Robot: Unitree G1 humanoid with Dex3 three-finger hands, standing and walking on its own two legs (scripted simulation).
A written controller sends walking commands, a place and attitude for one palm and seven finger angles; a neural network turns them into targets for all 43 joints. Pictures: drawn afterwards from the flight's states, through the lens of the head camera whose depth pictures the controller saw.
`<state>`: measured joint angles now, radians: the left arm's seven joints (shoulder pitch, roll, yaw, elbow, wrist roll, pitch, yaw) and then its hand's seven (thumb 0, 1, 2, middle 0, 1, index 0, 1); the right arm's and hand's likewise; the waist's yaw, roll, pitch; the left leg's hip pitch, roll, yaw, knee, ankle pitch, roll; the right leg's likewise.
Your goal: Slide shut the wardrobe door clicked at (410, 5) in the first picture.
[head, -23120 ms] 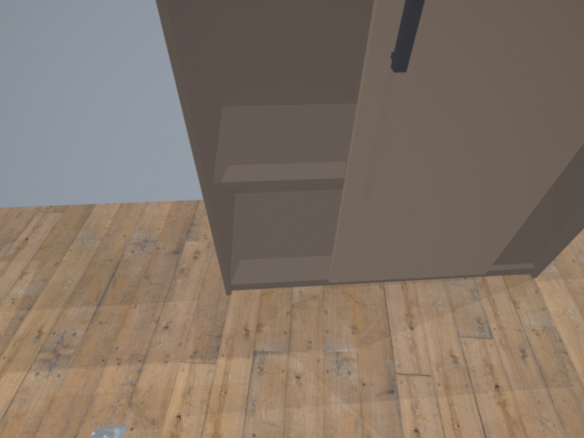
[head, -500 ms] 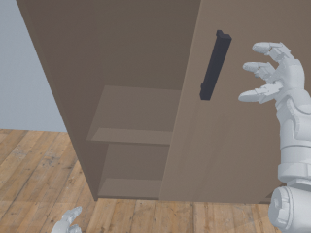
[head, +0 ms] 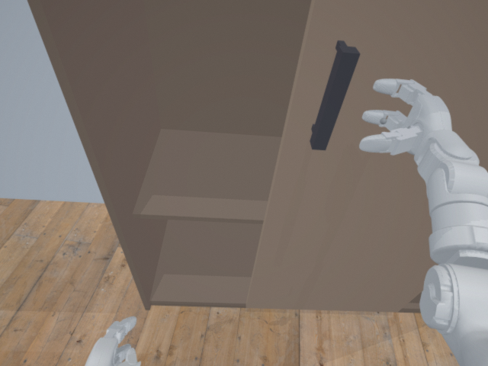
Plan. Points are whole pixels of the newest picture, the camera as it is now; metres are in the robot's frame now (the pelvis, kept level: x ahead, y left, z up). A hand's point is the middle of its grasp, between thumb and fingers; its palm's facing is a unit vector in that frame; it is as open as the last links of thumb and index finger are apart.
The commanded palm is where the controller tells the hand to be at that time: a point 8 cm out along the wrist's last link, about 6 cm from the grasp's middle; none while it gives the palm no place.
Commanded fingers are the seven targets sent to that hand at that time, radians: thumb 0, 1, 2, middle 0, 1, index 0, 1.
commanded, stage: move the hooked fingers beside the handle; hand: right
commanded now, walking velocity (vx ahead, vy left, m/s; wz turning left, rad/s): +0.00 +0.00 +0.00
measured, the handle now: (328, 97) +0.49 -0.08 +0.24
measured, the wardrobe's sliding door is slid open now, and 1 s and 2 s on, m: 0.39 0.39 0.39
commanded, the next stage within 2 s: feel for the door with the fingertips in 0.32 s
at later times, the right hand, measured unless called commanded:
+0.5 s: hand (390, 120) +0.43 -0.16 +0.25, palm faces -0.04 +1.00 -0.02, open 14.0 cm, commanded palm +0.41 -0.21 +0.24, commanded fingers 0.00 0.50 -0.30 0.30 1.20 0.30 1.20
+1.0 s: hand (354, 108) +0.43 -0.10 +0.26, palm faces -0.07 +1.00 -0.03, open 14.0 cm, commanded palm +0.41 -0.16 +0.24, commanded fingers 0.00 0.50 -0.30 0.30 1.20 0.30 1.20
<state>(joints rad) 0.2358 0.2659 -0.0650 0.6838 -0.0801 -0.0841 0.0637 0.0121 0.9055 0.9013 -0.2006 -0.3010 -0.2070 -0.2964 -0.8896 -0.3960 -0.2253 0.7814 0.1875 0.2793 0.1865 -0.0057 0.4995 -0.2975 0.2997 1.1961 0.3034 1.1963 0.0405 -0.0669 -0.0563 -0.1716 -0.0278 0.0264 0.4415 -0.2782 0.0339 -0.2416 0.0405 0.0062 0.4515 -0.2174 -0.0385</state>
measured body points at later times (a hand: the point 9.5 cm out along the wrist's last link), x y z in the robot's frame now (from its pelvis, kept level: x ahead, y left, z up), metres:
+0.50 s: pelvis +0.01 +0.00 +0.00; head +0.00 +0.02 +0.45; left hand +0.14 +0.26 -0.10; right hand +0.42 -0.21 +0.25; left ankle -0.03 +0.10 -0.74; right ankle +0.01 -0.10 -0.74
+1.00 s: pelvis +0.01 +0.00 +0.00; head -0.02 +0.03 +0.45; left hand +0.16 +0.23 -0.10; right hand +0.43 -0.15 +0.26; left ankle -0.03 +0.10 -0.74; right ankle +0.01 -0.10 -0.74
